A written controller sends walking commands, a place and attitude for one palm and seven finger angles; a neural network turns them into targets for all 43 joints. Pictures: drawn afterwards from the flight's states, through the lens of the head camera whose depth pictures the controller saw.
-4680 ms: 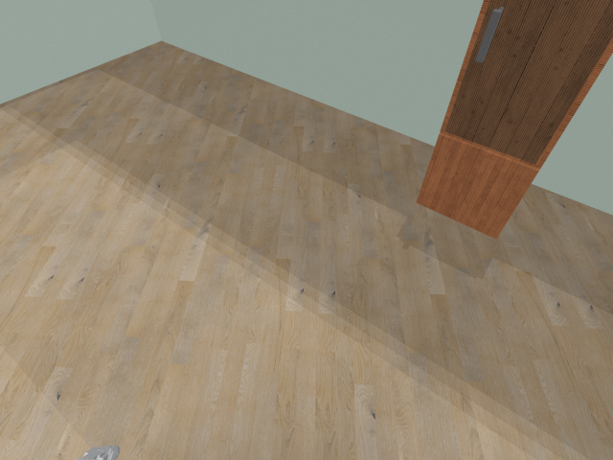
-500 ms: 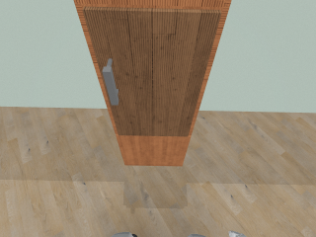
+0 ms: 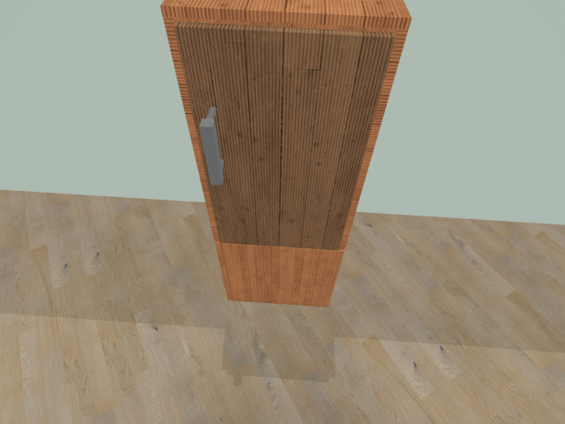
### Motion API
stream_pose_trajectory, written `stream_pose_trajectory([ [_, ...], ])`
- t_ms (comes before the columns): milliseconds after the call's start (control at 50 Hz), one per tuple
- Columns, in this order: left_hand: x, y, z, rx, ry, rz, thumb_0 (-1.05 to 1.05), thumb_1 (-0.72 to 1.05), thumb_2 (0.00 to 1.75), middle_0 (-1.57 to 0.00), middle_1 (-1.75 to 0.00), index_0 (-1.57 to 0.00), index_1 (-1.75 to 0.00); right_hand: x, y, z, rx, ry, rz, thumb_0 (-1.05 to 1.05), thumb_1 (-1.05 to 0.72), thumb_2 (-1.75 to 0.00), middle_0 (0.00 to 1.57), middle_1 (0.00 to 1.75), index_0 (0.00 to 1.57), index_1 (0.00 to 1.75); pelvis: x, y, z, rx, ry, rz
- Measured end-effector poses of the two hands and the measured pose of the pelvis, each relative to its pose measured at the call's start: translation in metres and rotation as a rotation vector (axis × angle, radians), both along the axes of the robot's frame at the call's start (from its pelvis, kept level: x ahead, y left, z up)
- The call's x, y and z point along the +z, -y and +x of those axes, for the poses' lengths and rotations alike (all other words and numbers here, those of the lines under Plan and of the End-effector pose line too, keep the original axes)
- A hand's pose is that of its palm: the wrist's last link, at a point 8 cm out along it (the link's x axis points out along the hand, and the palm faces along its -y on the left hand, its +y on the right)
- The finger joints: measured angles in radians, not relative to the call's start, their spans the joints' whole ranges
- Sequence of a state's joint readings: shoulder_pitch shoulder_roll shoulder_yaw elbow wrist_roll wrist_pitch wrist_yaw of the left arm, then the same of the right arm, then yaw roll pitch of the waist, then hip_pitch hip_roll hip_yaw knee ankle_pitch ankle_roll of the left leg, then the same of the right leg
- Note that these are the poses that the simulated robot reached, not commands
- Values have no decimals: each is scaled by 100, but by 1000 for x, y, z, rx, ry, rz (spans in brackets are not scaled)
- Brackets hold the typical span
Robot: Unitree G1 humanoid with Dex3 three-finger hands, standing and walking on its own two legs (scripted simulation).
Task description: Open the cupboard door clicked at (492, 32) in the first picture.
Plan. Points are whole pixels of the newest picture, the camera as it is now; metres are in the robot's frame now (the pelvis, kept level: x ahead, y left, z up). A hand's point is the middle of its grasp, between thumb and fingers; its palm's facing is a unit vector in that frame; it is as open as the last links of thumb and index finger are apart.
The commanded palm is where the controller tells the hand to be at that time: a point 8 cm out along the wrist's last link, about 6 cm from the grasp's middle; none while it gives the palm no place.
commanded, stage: come to a stop and stand still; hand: left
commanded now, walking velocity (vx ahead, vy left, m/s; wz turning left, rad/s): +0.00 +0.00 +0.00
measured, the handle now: (214, 147) +0.59 +0.19 +0.04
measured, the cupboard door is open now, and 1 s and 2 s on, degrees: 0 0 0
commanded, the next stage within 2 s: look again from close up in 0.28 s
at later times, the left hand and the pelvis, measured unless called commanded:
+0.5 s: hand out of the picture +0.00 +0.18 -0.18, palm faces +0.00 -0.98 -0.19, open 7.4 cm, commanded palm none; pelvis +0.01 +0.02 +0.00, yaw -1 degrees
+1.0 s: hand out of the picture +0.06 +0.17 -0.16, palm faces +0.01 -0.97 -0.24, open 7.3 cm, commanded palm none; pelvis +0.03 -0.01 +0.00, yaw -1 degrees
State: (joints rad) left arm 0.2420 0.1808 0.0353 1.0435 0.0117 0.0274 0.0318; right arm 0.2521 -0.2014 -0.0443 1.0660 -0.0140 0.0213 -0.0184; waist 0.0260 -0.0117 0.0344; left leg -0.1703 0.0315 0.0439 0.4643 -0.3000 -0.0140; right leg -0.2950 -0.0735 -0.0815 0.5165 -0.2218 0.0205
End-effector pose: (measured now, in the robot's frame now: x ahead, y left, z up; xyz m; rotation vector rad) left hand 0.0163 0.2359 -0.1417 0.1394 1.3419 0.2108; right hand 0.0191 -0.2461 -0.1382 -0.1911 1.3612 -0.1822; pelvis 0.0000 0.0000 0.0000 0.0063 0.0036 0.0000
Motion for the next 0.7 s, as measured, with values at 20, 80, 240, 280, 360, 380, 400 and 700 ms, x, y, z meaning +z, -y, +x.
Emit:
stream_pose_trajectory([
  [20,-1,-2,-3,0,-10,-5,0,91,90,-20,-30,-20,-30,2,-6,-2,1,-1,3,1,-91,-90,19,30,20,29,1,-2,-1,-4,4,2],
  [80,-3,-6,-9,-6,-32,-15,0,91,90,-20,-30,-20,-30,4,-22,-6,0,1,23,1,-91,-90,19,30,20,29,3,-6,-1,-9,11,2],
  [240,-2,-4,-21,-26,-72,-33,0,91,90,-20,-29,-20,-30,1,-38,-17,-26,-15,45,2,-93,-90,20,30,20,30,6,-13,2,-21,21,-4],
  [280,-2,-2,-23,-30,-84,-38,0,91,90,-19,-29,-20,-30,1,-41,-21,-33,-21,50,1,-93,-90,20,30,20,30,6,-14,3,-24,20,-4],
  [360,-2,3,-25,-34,-100,-50,0,91,90,-19,-29,-20,-30,0,-46,-27,-47,-38,60,1,-92,-90,20,30,20,30,7,-14,5,-27,18,-5],
  [380,-2,5,-25,-35,-102,-53,0,91,90,-19,-29,-20,-30,0,-47,-28,-50,-42,63,1,-92,-90,20,30,20,29,7,-14,6,-28,18,-5],
  [400,-3,6,-24,-42,-102,-48,0,91,90,-20,-29,-20,-30,-1,-47,-29,-49,-43,66,1,-92,-90,20,30,20,29,6,-14,6,-28,14,-8],
  [700,7,-2,6,-57,-35,17,0,91,90,-20,-29,-20,-30,-18,-46,-12,-20,8,109,2,-92,-90,19,30,20,29,-1,-10,20,-20,22,5],
])
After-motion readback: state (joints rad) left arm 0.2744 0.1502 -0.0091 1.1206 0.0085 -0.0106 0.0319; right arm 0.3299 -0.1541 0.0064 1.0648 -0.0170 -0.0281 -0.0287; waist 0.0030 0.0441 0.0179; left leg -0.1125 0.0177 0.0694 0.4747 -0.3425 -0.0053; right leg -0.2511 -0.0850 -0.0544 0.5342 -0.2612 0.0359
